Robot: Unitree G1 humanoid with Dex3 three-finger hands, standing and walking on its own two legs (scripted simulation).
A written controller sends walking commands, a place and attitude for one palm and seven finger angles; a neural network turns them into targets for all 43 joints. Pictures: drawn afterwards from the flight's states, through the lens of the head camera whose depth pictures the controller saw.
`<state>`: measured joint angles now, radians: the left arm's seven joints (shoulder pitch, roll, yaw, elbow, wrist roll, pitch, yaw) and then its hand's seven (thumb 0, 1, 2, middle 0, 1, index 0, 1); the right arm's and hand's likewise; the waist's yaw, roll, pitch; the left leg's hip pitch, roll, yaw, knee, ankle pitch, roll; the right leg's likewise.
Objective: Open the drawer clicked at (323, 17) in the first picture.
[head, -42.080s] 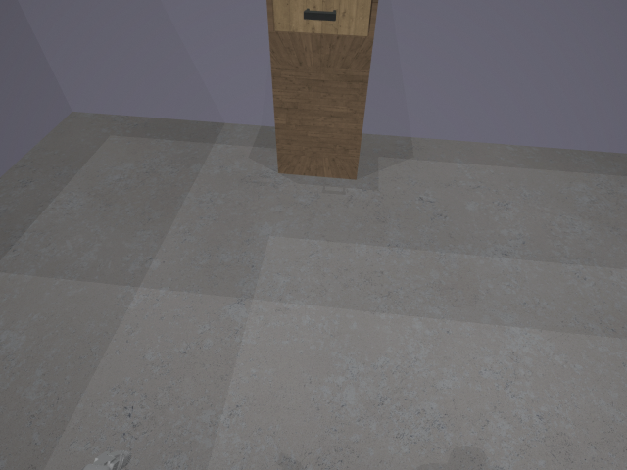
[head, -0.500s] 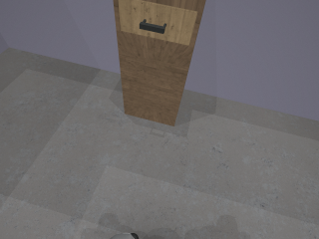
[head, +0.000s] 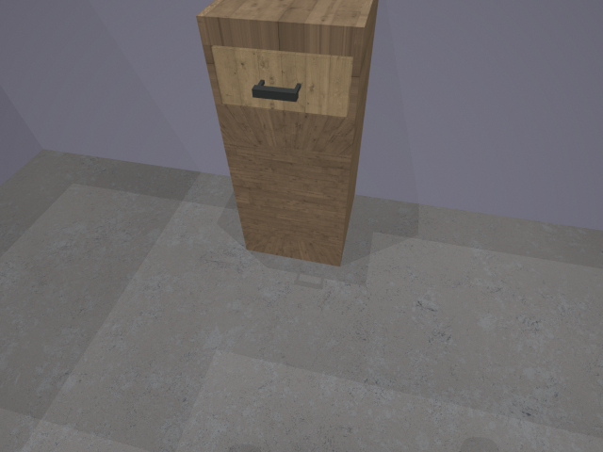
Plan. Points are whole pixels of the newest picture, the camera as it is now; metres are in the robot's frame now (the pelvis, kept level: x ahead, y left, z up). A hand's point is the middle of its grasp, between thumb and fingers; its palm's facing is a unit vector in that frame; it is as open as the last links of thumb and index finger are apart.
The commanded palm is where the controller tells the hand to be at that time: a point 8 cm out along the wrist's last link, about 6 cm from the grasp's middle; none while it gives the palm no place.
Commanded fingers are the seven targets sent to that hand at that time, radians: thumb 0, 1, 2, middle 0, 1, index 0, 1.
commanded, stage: let the arm hang, fingers relaxed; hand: left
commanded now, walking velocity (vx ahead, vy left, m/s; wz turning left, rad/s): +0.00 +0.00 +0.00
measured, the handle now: (277, 89) +0.95 +0.12 +0.00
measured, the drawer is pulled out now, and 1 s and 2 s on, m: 0.00 0.00 0.00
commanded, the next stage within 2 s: look to check the result in 0.18 s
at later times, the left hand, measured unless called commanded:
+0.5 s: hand out of the picture +0.10 +0.22 -0.16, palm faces -0.04 -0.94 -0.33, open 7.4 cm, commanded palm none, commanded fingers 0.00 0.90 0.90 -0.20 -0.30 -0.20 -0.30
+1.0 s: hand out of the picture +0.09 +0.22 -0.16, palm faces -0.04 -0.95 -0.32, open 7.4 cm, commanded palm none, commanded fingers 0.00 0.90 0.90 -0.20 -0.30 -0.20 -0.30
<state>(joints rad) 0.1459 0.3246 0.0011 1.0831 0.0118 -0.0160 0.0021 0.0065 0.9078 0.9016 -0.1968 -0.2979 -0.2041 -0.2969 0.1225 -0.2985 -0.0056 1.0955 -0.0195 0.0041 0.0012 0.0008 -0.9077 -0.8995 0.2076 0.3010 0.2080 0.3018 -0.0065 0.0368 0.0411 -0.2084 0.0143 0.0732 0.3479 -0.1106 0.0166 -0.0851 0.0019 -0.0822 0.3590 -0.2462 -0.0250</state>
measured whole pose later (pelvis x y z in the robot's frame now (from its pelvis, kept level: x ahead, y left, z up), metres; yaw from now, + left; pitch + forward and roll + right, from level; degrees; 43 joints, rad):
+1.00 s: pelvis +0.03 -0.02 +0.00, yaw -1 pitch -1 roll +0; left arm 0.16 0.30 0.01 1.10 0.01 -0.01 0.01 0.01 0.91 0.90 -0.20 -0.30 -0.21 -0.30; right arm 0.12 -0.31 0.00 1.10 -0.02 0.01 -0.02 0.00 -0.91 -0.90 0.21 0.30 0.21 0.30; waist 0.00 0.01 0.06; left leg -0.15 0.04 0.09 0.34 -0.16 -0.02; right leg -0.01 0.03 -0.06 0.29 -0.26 -0.05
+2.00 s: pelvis +0.14 +0.01 +0.00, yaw -8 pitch +0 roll -1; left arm 0.15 0.17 0.05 1.01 0.02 0.01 -0.03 0.01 0.91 0.90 -0.19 -0.30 -0.20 -0.30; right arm 0.43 -0.10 -0.01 1.15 -0.03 -0.05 -0.03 0.00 -0.91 -0.90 0.21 0.30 0.21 0.30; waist -0.03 -0.01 0.09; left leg -0.03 0.02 0.13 0.36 -0.33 0.03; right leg -0.48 -0.08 -0.09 0.74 -0.26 -0.01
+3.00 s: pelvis +0.39 -0.03 -0.01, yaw -4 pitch +2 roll -1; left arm 0.09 0.21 0.06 0.97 0.01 0.05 0.02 0.01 0.91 0.90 -0.20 -0.30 -0.20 -0.30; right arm 0.19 -0.19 -0.05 1.01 -0.04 0.04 -0.05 0.00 -0.91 -0.90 0.21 0.30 0.21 0.30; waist -0.01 0.02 0.13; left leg -0.17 0.08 0.05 0.46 -0.32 -0.04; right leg -0.35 0.01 -0.03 0.79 -0.45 -0.02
